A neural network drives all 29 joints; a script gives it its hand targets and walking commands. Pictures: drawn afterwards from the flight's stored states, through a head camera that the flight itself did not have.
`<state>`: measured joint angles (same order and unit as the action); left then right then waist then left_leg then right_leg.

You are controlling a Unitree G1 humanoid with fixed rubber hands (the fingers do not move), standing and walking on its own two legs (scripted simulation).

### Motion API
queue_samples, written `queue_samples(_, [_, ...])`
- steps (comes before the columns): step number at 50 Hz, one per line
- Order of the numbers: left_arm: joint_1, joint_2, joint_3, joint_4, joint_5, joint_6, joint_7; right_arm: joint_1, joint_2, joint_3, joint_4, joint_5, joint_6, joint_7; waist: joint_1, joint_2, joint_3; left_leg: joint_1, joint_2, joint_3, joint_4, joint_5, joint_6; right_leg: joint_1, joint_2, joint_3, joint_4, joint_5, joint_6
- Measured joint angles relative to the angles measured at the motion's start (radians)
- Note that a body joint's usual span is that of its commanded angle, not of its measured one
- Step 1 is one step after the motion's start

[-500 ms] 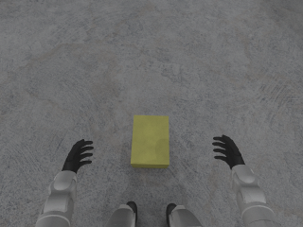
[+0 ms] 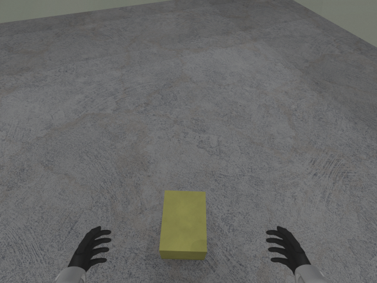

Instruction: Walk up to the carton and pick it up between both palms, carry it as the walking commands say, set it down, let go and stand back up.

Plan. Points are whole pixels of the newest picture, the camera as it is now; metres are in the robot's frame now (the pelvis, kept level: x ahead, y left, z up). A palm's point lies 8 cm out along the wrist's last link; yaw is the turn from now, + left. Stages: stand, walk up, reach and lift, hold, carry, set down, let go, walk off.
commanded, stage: let go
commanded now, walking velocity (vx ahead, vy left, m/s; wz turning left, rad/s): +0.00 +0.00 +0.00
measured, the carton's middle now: (184, 224) +0.46 +0.00 -0.69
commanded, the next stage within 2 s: stand in 0.18 s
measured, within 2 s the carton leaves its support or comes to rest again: neither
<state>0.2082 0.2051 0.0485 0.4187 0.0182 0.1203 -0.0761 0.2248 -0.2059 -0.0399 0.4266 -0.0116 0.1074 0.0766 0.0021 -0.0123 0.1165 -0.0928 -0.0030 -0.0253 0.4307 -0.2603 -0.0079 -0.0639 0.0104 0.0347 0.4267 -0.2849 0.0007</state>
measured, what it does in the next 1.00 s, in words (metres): stands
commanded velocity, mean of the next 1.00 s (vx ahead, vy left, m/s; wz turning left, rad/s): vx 0.00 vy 0.00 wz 0.00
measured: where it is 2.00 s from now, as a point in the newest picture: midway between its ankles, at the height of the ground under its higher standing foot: outside the picture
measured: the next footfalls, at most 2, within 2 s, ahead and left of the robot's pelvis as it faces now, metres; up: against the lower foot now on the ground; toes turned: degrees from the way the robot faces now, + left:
none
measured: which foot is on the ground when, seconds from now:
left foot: down 0.00-1.00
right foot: down 0.00-1.00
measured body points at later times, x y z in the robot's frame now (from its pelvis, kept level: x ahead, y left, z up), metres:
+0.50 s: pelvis +0.00 +0.01 +0.00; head +0.00 +0.01 +0.45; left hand +0.14 +0.29 -0.10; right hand +0.14 -0.28 -0.10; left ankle -0.01 +0.12 -0.74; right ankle -0.03 -0.12 -0.74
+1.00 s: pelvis -0.01 +0.01 +0.00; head -0.01 +0.01 +0.45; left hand +0.09 +0.30 -0.12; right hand +0.10 -0.28 -0.11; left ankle -0.01 +0.12 -0.74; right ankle -0.03 -0.12 -0.74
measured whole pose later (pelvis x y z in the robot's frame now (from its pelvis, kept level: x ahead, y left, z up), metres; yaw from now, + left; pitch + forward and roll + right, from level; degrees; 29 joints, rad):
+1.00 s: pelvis -0.01 +0.01 +0.00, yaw +0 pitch -3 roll +0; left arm 0.22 0.31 0.05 0.87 0.02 -0.01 0.03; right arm 0.19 -0.31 -0.05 0.88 -0.01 -0.02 -0.03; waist 0.00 -0.01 0.03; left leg -0.15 -0.01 -0.03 0.45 -0.25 0.00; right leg -0.11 0.00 0.03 0.43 -0.26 0.01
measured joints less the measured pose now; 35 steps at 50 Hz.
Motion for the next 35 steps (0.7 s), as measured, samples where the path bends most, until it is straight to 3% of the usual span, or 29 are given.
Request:
queue_samples(9, [0.003,0.005,-0.002,-0.011,0.005,0.037,0.008,0.005,-0.005,0.001,-0.014,-0.004,0.025,-0.008,-0.007,0.002,0.022,0.021,-0.001,0.003,0.013,-0.007,0.002,0.018,0.0,0.003,0.017,-0.008,0.0])
queue_samples(18, [-0.009,0.075,0.032,0.226,-0.001,-0.086,0.073,-0.02,-0.076,-0.039,0.234,-0.011,-0.09,-0.069,-0.014,0.012,-0.087,-0.074,0.003,-0.004,0.079,-0.039,0.002,-0.061,0.005,-0.004,0.054,-0.027,0.005])
queue_samples(35, [0.005,0.089,0.01,0.37,0.002,-0.126,0.105,-0.025,-0.088,-0.023,0.373,-0.008,-0.122,-0.1,-0.005,0.01,-0.091,-0.076,-0.003,-0.003,0.053,-0.018,0.008,-0.063,-0.002,-0.003,0.028,-0.007,0.01])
